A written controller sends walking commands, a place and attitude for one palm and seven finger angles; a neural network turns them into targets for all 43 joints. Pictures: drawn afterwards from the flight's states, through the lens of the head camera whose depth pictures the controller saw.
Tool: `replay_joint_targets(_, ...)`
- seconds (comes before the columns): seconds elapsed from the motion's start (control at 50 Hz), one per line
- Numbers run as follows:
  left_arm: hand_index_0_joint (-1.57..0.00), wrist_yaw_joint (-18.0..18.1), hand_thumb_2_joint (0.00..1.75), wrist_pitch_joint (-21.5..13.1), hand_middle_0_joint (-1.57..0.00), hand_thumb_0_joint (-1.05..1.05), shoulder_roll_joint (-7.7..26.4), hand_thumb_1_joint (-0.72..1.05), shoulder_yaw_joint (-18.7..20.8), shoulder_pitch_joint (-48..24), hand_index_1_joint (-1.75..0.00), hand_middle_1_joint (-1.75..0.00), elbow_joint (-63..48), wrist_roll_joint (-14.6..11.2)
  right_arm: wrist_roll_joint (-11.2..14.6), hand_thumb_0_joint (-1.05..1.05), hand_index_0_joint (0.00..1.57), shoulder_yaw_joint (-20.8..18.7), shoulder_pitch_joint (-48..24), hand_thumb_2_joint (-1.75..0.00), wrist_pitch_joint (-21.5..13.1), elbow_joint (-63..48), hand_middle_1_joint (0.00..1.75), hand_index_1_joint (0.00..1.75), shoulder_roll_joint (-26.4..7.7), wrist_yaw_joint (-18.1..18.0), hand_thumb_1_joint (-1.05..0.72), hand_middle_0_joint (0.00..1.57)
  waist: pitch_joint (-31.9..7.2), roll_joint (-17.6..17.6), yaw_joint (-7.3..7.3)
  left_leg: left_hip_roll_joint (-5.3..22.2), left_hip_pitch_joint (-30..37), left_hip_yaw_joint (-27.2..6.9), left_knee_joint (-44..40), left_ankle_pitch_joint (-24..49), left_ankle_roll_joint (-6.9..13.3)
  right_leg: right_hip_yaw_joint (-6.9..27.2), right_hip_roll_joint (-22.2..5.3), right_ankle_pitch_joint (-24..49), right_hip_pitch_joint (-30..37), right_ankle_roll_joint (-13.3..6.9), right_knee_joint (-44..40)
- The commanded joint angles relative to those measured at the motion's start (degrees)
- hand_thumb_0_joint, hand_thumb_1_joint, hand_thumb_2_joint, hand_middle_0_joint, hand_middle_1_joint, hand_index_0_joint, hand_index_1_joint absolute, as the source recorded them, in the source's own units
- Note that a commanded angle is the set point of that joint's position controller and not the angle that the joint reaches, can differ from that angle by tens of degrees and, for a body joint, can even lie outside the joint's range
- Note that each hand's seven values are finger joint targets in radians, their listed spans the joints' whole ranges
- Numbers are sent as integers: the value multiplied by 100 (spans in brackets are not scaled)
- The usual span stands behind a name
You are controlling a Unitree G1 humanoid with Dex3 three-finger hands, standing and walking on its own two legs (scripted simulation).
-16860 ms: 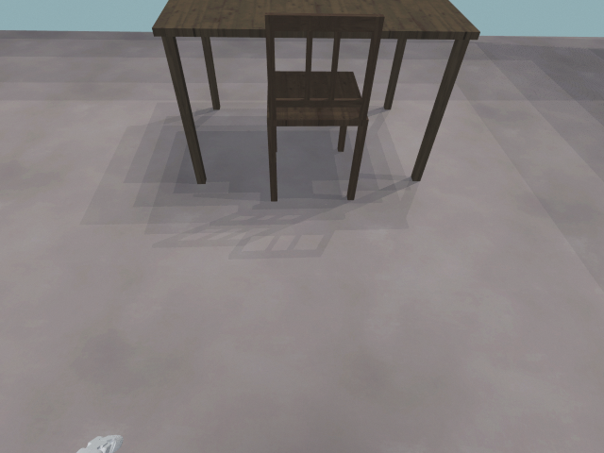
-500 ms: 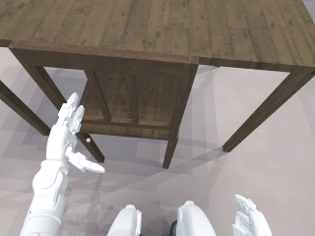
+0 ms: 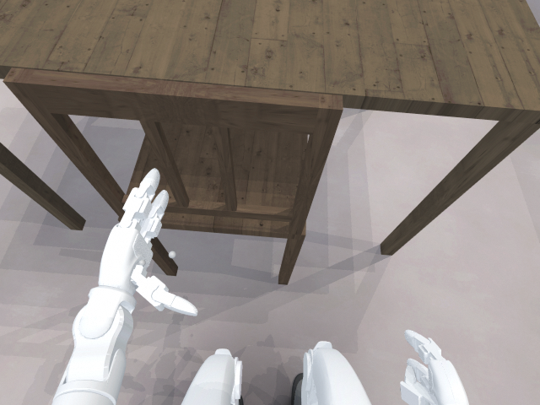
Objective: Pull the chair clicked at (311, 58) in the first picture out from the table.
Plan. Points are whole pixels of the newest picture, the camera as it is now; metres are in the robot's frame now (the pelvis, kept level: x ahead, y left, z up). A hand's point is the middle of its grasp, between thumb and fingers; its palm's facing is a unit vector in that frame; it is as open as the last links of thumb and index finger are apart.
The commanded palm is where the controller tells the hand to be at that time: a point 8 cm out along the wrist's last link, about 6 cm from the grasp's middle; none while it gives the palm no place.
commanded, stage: aim the fingers beside a spindle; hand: left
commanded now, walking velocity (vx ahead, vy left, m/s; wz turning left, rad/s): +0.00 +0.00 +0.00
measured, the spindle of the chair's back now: (169, 168) +0.47 +0.18 +0.00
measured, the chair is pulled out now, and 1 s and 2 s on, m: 0.00 0.00 0.00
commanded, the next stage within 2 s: push the fingers through the gap in 0.02 s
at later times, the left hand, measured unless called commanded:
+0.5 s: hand (164, 221) +0.37 +0.16 +0.01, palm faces -0.04 -1.00 -0.05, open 17.0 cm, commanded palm +0.35 +0.21 +0.02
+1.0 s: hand (171, 191) +0.42 +0.16 +0.02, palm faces -0.05 -1.00 -0.04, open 17.0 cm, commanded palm +0.40 +0.21 +0.02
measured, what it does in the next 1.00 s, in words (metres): stands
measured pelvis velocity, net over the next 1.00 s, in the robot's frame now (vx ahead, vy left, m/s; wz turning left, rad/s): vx -0.01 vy -0.01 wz -0.01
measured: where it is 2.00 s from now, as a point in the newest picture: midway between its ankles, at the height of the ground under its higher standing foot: outside the picture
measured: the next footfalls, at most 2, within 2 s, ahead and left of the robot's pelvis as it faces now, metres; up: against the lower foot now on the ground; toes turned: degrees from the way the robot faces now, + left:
none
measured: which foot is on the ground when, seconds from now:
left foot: down 0.00-1.00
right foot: down 0.00-1.00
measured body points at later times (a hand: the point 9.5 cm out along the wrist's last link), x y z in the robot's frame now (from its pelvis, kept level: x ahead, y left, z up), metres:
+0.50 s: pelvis -0.01 -0.01 -0.01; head +0.12 +0.01 +0.42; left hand +0.36 +0.22 +0.02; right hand +0.14 -0.26 -0.11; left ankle -0.01 +0.09 -0.63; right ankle +0.04 -0.12 -0.63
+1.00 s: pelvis -0.01 -0.01 +0.00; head +0.13 +0.01 +0.42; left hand +0.41 +0.21 +0.02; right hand +0.09 -0.27 -0.12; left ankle -0.01 +0.09 -0.63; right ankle +0.04 -0.12 -0.63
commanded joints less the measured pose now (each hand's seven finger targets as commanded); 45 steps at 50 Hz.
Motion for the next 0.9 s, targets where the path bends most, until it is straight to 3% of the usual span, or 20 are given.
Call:
replay_joint_targets(0.0, -6, 545, 30, -715, -6, 0, 1159, -50, 991, -1176, -8, -8, -1152, 66, -80, 0, 20, -333, 166, -90, -241, -541, 30, 30, -775, -33, -90, 20, -2304, 203, 56, 63, 1195, -369, -1015, 2582, -224, 207, 99, 1630, 1687, -52, -537)
replay_joint_targets(0.02, -6, 578, 30, -650, -6, 0, 1221, -50, 1049, -1078, -8, -8, -829, 129, -93, 0, 20, -323, 148, -90, -198, -533, 30, 30, -789, -11, -90, 20, -2184, 198, 74, 37, 985, -317, -1000, 2396, -195, 235, 104, 1551, 1702, -60, -562)
replay_joint_targets(0.06, -6, 484, 30, -464, -6, 0, 857, -50, 769, -992, -8, -8, -108, 183, -71, 0, 20, -305, 106, -90, -105, -538, 30, 30, -801, 35, -90, 20, -1778, -26, -18, 3, 603, -235, -1001, 1814, -178, 249, 104, 1218, 1594, -39, -650)
replay_joint_targets(0.1, -6, 224, 30, -257, -6, 0, 675, -50, 592, -798, -8, -8, 212, 113, -13, 0, 20, -325, 130, -90, -64, -613, 30, 30, -863, 54, -90, 20, -1721, -85, -19, -10, 462, -176, -1007, 1609, -148, 301, 105, 1139, 1664, -54, -759)
replay_joint_targets(0.2, -6, -191, 30, -342, -6, 0, 753, -50, 326, -1667, -8, -8, -1175, -137, 46, 0, 20, -366, 173, -90, -159, -752, 30, 30, -856, -44, -90, 20, -2634, 424, -67, 63, 1417, -281, -1059, 2541, -147, 304, 86, 1801, 1975, -61, -771)
replay_joint_targets(0.22, -6, -159, 30, -413, -6, 0, 816, -50, 360, -1808, -8, -8, -1281, -180, 37, 0, 20, -358, 195, -90, -199, -721, 30, 30, -860, -74, -90, 20, -2637, 321, -150, 81, 1433, -312, -989, 2670, -128, 298, 98, 1897, 1907, -48, -733)
replay_joint_targets(0.24, -6, -76, 30, -531, -6, 0, 1099, -50, 669, -2006, -8, -8, -1384, -189, 6, 0, 20, -370, 234, -90, -228, -615, 30, 30, -870, -105, -90, 20, -2770, 325, -110, 81, 1439, -319, -947, 2700, -143, 324, 96, 1951, 1939, -40, -704)
replay_joint_targets(0.26, -6, -1, 30, -613, -6, 0, 1073, -50, 687, -1963, -8, -8, -1267, -148, -14, 0, 20, -358, 251, -90, -257, -545, 30, 30, -849, -111, -90, 20, -2662, 369, -123, 84, 1455, -354, -943, 2734, -167, 290, 101, 1897, 1797, -46, -655)
replay_joint_targets(0.3, -6, 163, 30, -711, -6, 0, 1011, -50, 747, -2153, -8, -8, -753, -76, -46, 0, 20, -338, 239, -90, -278, -389, 30, 30, -840, -115, -90, 20, -2252, 97, -210, 77, 1102, -347, -863, 2323, -155, 260, 106, 1564, 1508, -19, -622)
replay_joint_targets(0.32, -6, 246, 30, -744, -6, 0, 1165, -50, 899, -2259, -8, -8, -550, -20, -73, 0, 20, -326, 245, -90, -281, -325, 30, 30, -856, -116, -90, 20, -2151, 144, -188, 58, 911, -331, -831, 2206, -150, 271, 107, 1473, 1460, -32, -580)
replay_joint_targets(0.38, -6, 279, 30, -597, -6, 0, 1064, -50, 864, -2186, -8, -8, 293, 145, -66, 0, 20, -317, 234, -90, -202, -334, 30, 30, -872, -60, -90, 20, -1955, 56, -135, 12, 573, -253, -874, 1745, -157, 304, 90, 1141, 1435, -42, -611)
replay_joint_targets(0.42, -6, 187, 30, -431, -6, 0, 1159, -50, 870, -2295, -8, -8, 535, 195, -45, 0, 20, -318, 282, -90, -131, -393, 30, 30, -914, -42, -90, 20, -2085, 109, -112, -2, 538, -211, -908, 1724, -138, 345, 88, 1186, 1597, -61, -649)
replay_joint_targets(0.48, -6, 30, 30, -325, -6, 0, 1033, -50, 637, -2612, -8, -8, 116, 150, -7, 0, 20, -335, 297, -90, -77, -514, 30, 30, -902, -34, -90, 20, -2598, 531, -71, 22, 1052, -201, -971, 2188, -165, 370, 76, 1557, 1734, -75, -672)
replay_joint_targets(0.52, -6, 10, 30, -342, -6, 0, 1090, -50, 660, -2955, -8, -8, -103, 40, -1, 0, 20, -335, 353, -90, -85, -499, 30, 30, -911, -57, -90, 20, -2775, 470, -139, 52, 1235, -275, -975, 2404, -166, 342, 88, 1676, 1790, -68, -677)
replay_joint_targets(0.56, -6, 69, 30, -430, -6, 0, 1269, -50, 871, -3011, -8, -8, -290, -27, -13, 0, 20, -346, 406, -90, -102, -438, 30, 30, -892, -73, -90, 20, -3015, 422, -111, 60, 1338, -280, -953, 2593, -167, 370, 92, 1884, 1968, -46, -686)
replay_joint_targets(0.68, -6, 302, 30, -538, -6, 0, 1192, -50, 964, -3187, -8, -8, 886, 139, -55, 0, 20, -310, 481, -90, -67, -207, 30, 30, -891, -56, -90, 20, -2227, -133, -264, 22, 514, -204, -904, 1800, -113, 385, 97, 1363, 1709, 3, -722)
replay_joint_targets(0.72, -6, 285, 30, -501, -6, 0, 1321, -50, 1012, -3374, -8, -8, 1274, 240, -60, 0, 20, -299, 533, -90, -19, -193, 30, 30, -930, -43, -90, 20, -2035, -58, -274, 6, 345, -177, -923, 1594, -106, 400, 96, 1176, 1637, -24, -754)
replay_joint_targets(0.8, -6, 113, 30, -519, -6, 0, 1585, -50, 1164, -3774, -8, -8, 1301, 222, -46, 0, 20, -304, 602, -90, 48, -239, 30, 30, -944, -50, -90, 20, -2450, 143, -214, -4, 486, -112, -904, 1796, -96, 500, 86, 1428, 1904, -40, -774)
replay_joint_targets(0.82, -6, 83, 30, -560, -6, 0, 1632, -50, 1164, -3979, -8, -8, 1229, 202, -54, 0, 20, -298, 622, -90, 52, -243, 30, 30, -949, -59, -90, 20, -2561, 213, -259, 4, 577, -136, -891, 1893, -91, 491, 97, 1500, 1902, -44, -750)
replay_joint_targets(0.88, -6, 31, 30, -723, -6, 0, 1659, -50, 1152, -4403, -8, -8, 846, 131, -72, 0, 20, -308, 670, -90, 23, -191, 30, 30, -922, -65, -90, 20, -3033, 587, -242, 35, 1067, -193, -875, 2360, -129, 466, 100, 1804, 1921, -48, -681)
